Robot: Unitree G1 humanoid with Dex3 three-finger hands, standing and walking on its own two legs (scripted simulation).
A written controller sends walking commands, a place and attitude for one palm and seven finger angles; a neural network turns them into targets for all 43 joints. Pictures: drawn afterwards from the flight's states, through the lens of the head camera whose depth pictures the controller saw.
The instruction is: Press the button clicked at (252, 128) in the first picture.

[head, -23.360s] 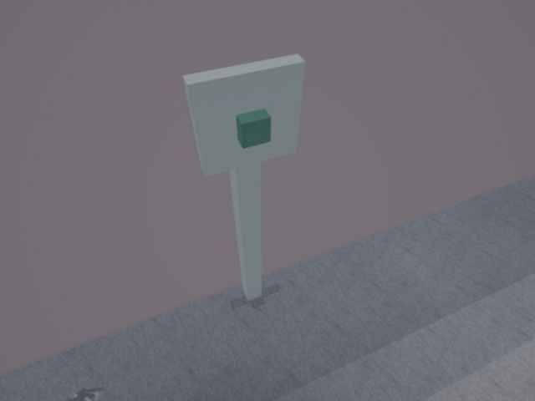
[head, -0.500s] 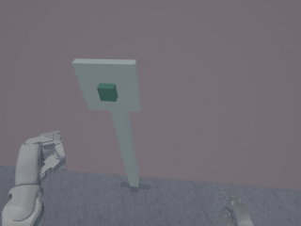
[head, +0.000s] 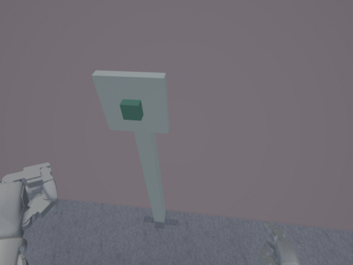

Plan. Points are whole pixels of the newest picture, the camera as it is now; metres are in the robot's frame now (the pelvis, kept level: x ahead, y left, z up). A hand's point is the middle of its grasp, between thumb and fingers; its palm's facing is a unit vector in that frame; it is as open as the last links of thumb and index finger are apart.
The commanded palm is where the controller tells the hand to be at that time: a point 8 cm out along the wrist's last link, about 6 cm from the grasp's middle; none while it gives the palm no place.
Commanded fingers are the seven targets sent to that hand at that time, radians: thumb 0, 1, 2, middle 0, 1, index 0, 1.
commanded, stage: draw the hand back to the body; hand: left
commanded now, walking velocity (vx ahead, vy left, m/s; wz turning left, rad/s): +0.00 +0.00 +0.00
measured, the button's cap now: (132, 109) +0.51 +0.21 +0.09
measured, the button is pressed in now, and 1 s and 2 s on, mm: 0 0 0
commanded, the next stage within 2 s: step back with the hand held close in 0.04 s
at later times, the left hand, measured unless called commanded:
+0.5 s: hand (53, 198) +0.17 +0.24 +0.15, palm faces +0.28 -0.83 -0.48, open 3.1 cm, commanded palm +0.11 +0.29 +0.17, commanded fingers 0.00 0.90 0.90 -1.30 -1.50 -1.30 -1.50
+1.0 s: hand out of the picture +0.09 +0.29 +0.16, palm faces +0.41 -0.78 -0.46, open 3.1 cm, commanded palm +0.02 +0.32 +0.17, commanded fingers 0.00 0.90 0.90 -1.30 -1.50 -1.30 -1.50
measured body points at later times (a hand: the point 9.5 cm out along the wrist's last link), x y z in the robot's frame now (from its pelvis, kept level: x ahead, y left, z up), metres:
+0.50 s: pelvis -0.02 +0.01 +0.00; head -0.01 +0.00 +0.45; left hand +0.15 +0.29 +0.17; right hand +0.15 -0.24 -0.08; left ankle +0.00 +0.11 -0.74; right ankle -0.03 -0.11 -0.74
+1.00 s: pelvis -0.10 +0.03 -0.02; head -0.08 +0.05 +0.43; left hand +0.06 +0.32 +0.18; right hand +0.08 -0.19 -0.09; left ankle +0.00 +0.11 -0.74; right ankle -0.08 -0.10 -0.74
